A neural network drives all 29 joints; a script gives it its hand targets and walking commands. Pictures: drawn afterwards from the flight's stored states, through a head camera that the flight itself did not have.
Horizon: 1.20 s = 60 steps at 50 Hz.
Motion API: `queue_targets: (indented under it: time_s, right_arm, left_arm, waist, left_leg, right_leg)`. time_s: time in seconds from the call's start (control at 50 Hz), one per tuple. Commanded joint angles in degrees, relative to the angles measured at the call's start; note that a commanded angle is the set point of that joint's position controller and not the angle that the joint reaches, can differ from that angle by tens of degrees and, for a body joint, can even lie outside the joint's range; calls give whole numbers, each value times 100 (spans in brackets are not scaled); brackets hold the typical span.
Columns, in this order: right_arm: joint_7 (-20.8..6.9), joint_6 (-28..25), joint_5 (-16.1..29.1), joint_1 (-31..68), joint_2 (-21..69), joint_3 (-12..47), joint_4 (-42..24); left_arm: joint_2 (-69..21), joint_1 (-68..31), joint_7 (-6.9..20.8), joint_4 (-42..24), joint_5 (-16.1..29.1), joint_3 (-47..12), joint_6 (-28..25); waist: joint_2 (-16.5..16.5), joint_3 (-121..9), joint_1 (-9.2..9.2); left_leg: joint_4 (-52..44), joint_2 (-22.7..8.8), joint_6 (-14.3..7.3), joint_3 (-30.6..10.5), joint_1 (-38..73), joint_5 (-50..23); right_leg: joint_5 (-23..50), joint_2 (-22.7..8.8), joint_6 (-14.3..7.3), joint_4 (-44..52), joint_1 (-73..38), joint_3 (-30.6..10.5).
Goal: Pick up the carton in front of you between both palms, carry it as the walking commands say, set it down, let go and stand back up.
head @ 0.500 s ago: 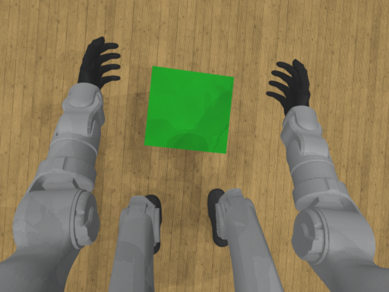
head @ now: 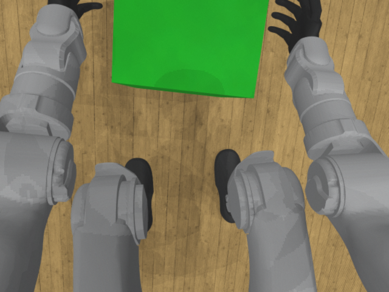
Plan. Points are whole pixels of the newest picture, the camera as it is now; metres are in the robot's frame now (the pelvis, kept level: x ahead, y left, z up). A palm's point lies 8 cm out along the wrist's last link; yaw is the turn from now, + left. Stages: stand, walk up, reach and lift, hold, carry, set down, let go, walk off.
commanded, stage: reach and lift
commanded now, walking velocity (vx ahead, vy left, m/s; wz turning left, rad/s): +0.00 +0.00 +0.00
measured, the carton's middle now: (186, 37) +0.52 -0.01 -0.26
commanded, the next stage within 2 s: none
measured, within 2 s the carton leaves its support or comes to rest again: leaves its support in 0.88 s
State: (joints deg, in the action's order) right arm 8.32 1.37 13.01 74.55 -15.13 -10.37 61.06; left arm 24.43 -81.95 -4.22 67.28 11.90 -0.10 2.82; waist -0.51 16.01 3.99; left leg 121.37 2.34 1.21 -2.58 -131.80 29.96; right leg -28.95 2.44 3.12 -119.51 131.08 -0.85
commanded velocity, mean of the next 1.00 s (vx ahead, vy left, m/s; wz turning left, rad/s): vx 0.00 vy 0.00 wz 0.00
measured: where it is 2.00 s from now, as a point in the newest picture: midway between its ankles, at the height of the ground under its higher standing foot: (186, 203)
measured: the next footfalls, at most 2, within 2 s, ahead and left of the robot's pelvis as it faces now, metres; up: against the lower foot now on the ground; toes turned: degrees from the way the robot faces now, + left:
none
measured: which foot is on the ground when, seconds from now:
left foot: down 0.00-1.00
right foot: down 0.00-1.00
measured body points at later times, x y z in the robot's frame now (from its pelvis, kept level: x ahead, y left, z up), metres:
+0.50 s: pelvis +0.01 +0.00 -0.01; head +0.37 +0.01 +0.25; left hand +0.56 +0.15 -0.20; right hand +0.52 -0.19 -0.20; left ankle +0.12 +0.12 -0.35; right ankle +0.13 -0.13 -0.35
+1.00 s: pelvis +0.01 +0.00 -0.02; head +0.34 +0.02 +0.28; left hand +0.55 +0.13 -0.16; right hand +0.53 -0.17 -0.15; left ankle +0.12 +0.12 -0.35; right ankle +0.13 -0.13 -0.35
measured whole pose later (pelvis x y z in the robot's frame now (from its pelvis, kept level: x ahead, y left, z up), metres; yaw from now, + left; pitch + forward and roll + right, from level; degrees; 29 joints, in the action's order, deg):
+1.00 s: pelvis +0.01 +0.00 -0.02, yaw +1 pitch +38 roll -1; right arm 11.4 8.9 11.1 67.4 -10.2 -13.1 49.4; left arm 14.4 -73.3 -9.5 55.5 8.4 1.1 10.0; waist -0.9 10.8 3.1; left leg 126.0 4.9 2.5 -2.8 -130.8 32.8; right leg -32.0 5.0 5.1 -124.6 130.4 -3.1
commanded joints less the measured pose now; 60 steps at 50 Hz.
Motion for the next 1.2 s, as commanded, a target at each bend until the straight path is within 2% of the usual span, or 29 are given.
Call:
queue_targets:
  time_s: [0.0, 0.04, 0.1, 0.18, 0.32, 0.44, 0.52, 0.54, 0.58, 0.64, 0.66, 0.74, 0.82, 0.88, 0.94, 0.98, 1.02, 1.06, 1.12, 1.18]
  right_arm:
    - [27, -237, 103, 1302, -828, 49, -436]
    - [50, -292, 178, 1418, -948, 86, -562]
    - [-16, -321, 401, 1300, -786, 304, -391]
    - [-9, -329, 363, 970, -765, 331, -417]
    - [27, -330, 105, 918, -597, 218, -280]
    - [31, -334, 268, 1318, -234, 501, -476]
    - [42, -338, 319, 1567, 244, 649, -310]
    - [29, -331, 278, 1614, 452, 666, -268]
    - [-22, -349, 126, 1742, 875, 617, -145]
    - [-549, -273, -36, 3007, 3083, 1100, -262]
    - [-740, -181, -136, 3282, 3604, 1146, -328]
    - [-1232, 102, -396, 3666, 4759, 1109, -684]
    - [-1400, 255, -119, 3769, 5619, 1494, -1456]
    - [-1399, 413, 159, 3799, 6079, 1908, -2188]
    - [-1342, 642, 218, 3742, 6346, 2294, -3005]
    - [-1333, 815, 146, 3624, 6452, 2418, -3401]
    - [-1365, 997, -42, 3419, 6575, 2384, -3450]
    - [-1446, 1185, -333, 3150, 6756, 2177, -3093]
    - [-1589, 1424, -895, 2612, 6997, 1564, -2206]
    - [-1690, 1538, -1349, 2447, 7025, 1027, -1784]
  left_arm:
    - [722, -1575, -41, -553, 112, -27, -236]
    - [710, -1667, -92, -748, 182, -94, -278]
    - [506, -1613, -133, -905, 227, -202, -304]
    - [407, -1286, -167, -989, 208, -176, -286]
    - [222, -960, -109, -525, 42, 36, -290]
    - [-15, -1330, -129, -545, 125, -179, -357]
    - [-450, -1634, -178, -452, 98, -328, -397]
    - [-679, -1761, -153, -501, 91, -404, -404]
    - [-1347, -1986, -68, -487, 92, -572, -406]
    - [-3807, -2896, 392, -521, 10, -1090, -319]
    - [-4416, -3018, 555, -518, -79, -1075, -250]
    - [-5617, -3088, 918, -880, -332, -838, -42]
    - [-6360, -3138, 984, -1610, -108, -1097, 51]
    - [-6814, -3286, 907, -2498, 72, -1424, 161]
    - [-7233, -3226, 796, -3377, 95, -1713, 398]
    - [-7459, -3010, 767, -3766, 11, -1771, 597]
    - [-7649, -2704, 809, -3823, -152, -1712, 795]
    - [-7797, -2387, 924, -3463, -378, -1515, 976]
    - [-7953, -2009, 1112, -2549, -817, -918, 1184]
    - [-7991, -1794, 1220, -2010, -1258, -300, 1281]
  waist:
    - [494, -6920, 116]
    - [595, -7105, 152]
    - [672, -7031, 58]
    - [646, -7276, 90]
    - [370, -6321, 73]
    - [302, -6380, -35]
    - [344, -6253, -105]
    - [369, -6202, -86]
    - [483, -6141, 95]
    - [621, -6157, 61]
    - [634, -6081, 66]
    - [497, -6076, 77]
    - [393, -7290, 72]
    - [434, -8802, 59]
    - [468, -10172, 19]
    - [483, -10509, -25]
    - [484, -10177, -38]
    - [475, -9199, -27]
    - [464, -7691, 13]
    - [420, -7184, 29]
  left_leg:
    - [-725, -173, -10, 152, 3703, -1160]
    - [-619, -158, 3, 147, 3859, -1300]
    - [-506, -111, 20, 175, 3985, -1688]
    - [-422, -71, 49, 210, 4170, -1886]
    - [-548, -46, 9, 216, 3154, -1293]
    - [-612, -27, -43, 244, 3135, -1136]
    - [-671, 12, -58, 235, 3209, -1015]
    - [-693, 40, -63, 233, 3225, -991]
    - [-713, 96, -35, 209, 3298, -976]
    - [-649, 272, -48, 220, 3240, -1138]
    - [-632, 336, -63, 245, 3189, -1119]
    - [-555, 514, -119, 373, 3018, -1190]
    - [-397, 586, -121, 497, 3634, -1901]
    - [-380, 642, -107, 571, 4567, -2556]
    - [-482, 719, -60, 656, 5375, -2849]
    - [-664, 765, -25, 714, 5509, -2678]
    - [-914, 792, -3, 744, 5247, -2206]
    - [-1221, 783, -10, 725, 4625, -1449]
    - [-1694, 756, -58, 688, 3838, -457]
    - [-2076, 771, -78, 668, 3656, -153]
  right_leg:
    - [1394, -148, 68, 627, -3360, 372]
    - [1522, -128, 43, 527, -3294, 377]
    - [1832, -99, 22, 401, -3203, 388]
    - [1990, -53, 41, 389, -3297, 409]
    - [1569, -38, 51, 495, -3118, 333]
    - [1467, 7, 72, 557, -3255, 311]
    - [1336, 98, 67, 598, -3234, 294]
    - [1301, 128, 43, 610, -3240, 294]
    - [1272, 209, -2, 621, -3163, 329]
    - [1373, 370, -65, 496, -2918, 367]
    - [1320, 403, -75, 454, -2850, 398]
    - [1283, 501, -121, 301, -2746, 553]
    - [1991, 552, -91, 190, -3295, 656]
    - [2567, 583, -50, 181, -3838, 725]
    - [2744, 657, -8, 335, -4357, 794]
    - [2572, 708, 1, 518, -4583, 821]
    - [2145, 743, -24, 751, -4520, 820]
    - [1457, 741, -75, 1034, -4114, 782]
    - [534, 702, -160, 1497, -3507, 717]
    - [270, 709, -197, 1873, -3438, 683]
